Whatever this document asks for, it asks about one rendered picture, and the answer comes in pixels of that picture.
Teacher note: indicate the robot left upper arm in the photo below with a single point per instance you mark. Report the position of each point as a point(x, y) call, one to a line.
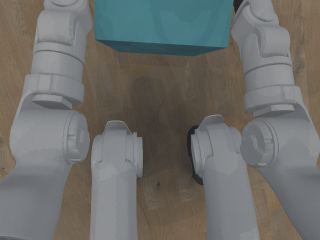
point(45, 144)

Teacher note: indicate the carton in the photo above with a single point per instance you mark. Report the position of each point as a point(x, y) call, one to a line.
point(164, 27)

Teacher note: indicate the robot right upper arm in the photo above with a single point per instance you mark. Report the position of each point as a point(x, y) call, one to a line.
point(285, 151)

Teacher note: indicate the right robot forearm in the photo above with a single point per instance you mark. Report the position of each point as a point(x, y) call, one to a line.
point(264, 49)

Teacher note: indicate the robot left shin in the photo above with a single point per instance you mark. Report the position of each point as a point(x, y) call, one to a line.
point(98, 142)

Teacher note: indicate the robot right hand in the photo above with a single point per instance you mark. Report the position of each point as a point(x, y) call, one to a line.
point(236, 4)

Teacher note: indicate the left robot forearm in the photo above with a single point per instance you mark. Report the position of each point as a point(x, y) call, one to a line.
point(59, 53)

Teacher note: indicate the right robot thigh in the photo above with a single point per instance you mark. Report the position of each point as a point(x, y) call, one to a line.
point(229, 202)

